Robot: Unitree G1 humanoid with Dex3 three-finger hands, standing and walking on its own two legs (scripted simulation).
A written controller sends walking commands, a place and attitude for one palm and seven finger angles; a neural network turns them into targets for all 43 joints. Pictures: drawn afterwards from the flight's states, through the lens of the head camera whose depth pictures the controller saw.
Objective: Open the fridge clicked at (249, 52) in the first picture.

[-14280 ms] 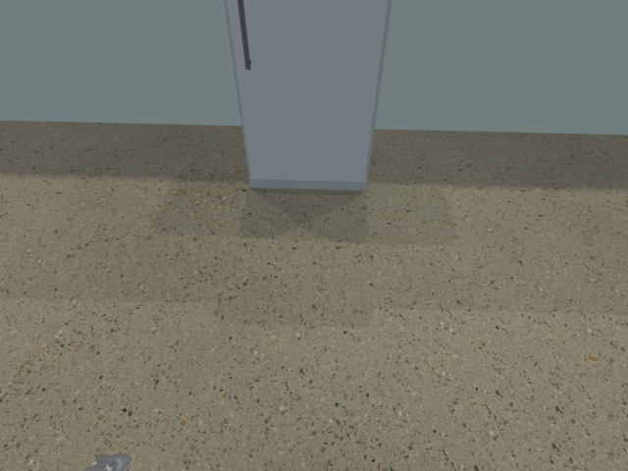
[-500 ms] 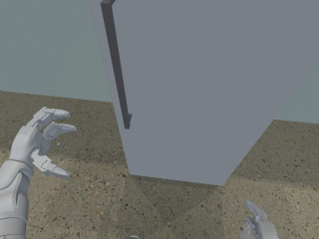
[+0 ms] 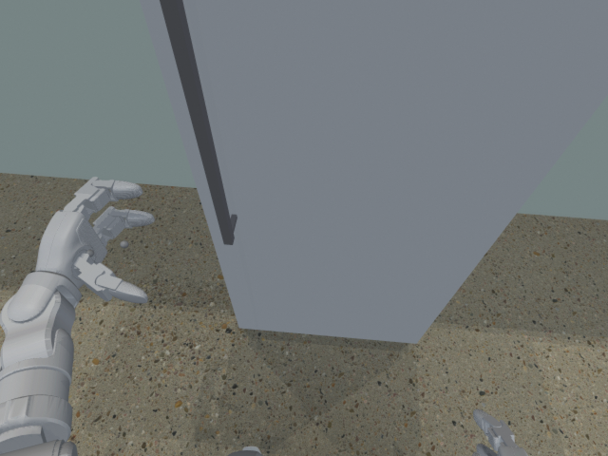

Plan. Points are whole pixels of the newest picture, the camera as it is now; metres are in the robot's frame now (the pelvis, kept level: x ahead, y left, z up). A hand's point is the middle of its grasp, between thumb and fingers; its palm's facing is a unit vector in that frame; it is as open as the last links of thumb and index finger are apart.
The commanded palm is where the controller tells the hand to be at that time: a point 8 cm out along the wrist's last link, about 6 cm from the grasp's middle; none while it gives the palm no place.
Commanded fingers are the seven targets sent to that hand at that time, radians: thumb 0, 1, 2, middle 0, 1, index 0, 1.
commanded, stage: move the hooked fingers beside the handle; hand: left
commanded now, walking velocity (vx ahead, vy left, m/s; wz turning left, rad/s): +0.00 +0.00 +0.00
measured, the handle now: (212, 146) +0.50 +0.15 +0.12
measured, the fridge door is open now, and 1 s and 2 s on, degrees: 0 0 0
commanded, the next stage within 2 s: none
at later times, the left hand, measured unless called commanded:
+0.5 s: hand (154, 207) +0.42 +0.22 +0.08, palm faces -0.06 -1.00 +0.01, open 14.0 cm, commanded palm +0.40 +0.27 +0.08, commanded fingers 0.00 -0.50 0.30 -0.30 -1.20 -0.30 -1.20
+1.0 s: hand (176, 189) +0.46 +0.20 +0.08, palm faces -0.06 -1.00 +0.00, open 14.0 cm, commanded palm +0.43 +0.26 +0.07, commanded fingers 0.00 -0.50 0.30 -0.30 -1.20 -0.30 -1.20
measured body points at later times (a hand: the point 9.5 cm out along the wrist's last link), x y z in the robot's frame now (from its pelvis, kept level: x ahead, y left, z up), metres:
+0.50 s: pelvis +0.01 +0.00 +0.00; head +0.07 +0.01 +0.44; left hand +0.42 +0.28 +0.08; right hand +0.08 -0.27 -0.11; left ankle +0.02 +0.10 -0.70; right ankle +0.00 -0.11 -0.70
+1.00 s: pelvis +0.00 +0.00 -0.01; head +0.08 +0.01 +0.43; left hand +0.45 +0.26 +0.08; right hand +0.04 -0.27 -0.12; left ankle +0.02 +0.10 -0.70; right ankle +0.00 -0.11 -0.70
